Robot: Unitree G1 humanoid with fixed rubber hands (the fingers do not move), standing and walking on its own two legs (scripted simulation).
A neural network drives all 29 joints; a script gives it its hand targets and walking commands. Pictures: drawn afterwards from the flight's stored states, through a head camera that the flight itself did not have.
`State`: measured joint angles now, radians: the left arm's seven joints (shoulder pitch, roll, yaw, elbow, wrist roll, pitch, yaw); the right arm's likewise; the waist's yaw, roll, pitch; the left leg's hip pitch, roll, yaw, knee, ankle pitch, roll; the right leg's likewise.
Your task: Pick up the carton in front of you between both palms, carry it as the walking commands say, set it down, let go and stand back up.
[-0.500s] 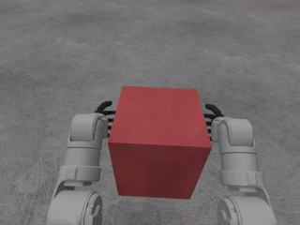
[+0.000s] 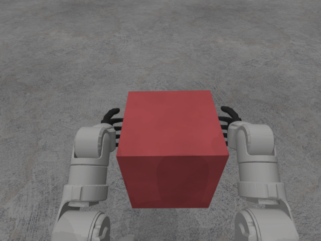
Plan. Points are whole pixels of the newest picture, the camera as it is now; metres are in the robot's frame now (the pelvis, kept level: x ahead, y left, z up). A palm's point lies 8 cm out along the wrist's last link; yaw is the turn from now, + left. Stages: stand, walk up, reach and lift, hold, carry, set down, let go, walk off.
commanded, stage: carry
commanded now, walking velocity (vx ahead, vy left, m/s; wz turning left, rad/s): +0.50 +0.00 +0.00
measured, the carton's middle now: (169, 151) +0.35 +0.00 +0.03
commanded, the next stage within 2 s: none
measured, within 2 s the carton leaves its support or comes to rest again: neither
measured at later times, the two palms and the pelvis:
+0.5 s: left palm (118, 78) +0.60 +0.18 +0.08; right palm (209, 82) +0.58 -0.12 +0.09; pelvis +0.28 +0.04 +0.01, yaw -2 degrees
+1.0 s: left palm (139, 41) +0.85 +0.13 +0.09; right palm (211, 41) +0.86 -0.17 +0.09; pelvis +0.60 -0.03 +0.01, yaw +1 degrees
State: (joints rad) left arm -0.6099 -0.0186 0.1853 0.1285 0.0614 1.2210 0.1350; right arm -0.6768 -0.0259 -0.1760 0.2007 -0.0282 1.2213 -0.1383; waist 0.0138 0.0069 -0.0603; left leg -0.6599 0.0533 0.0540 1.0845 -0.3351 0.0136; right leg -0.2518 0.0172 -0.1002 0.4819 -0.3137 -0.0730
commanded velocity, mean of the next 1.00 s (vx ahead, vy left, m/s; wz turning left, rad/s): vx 0.50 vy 0.00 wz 0.00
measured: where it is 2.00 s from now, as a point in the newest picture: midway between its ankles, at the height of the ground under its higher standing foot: (168, 114)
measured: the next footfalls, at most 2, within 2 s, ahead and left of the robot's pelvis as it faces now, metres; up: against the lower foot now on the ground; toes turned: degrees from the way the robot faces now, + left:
left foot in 0.24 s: +0.32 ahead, +0.11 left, +0.00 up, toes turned +7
right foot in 0.74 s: +0.62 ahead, -0.10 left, +0.00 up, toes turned -11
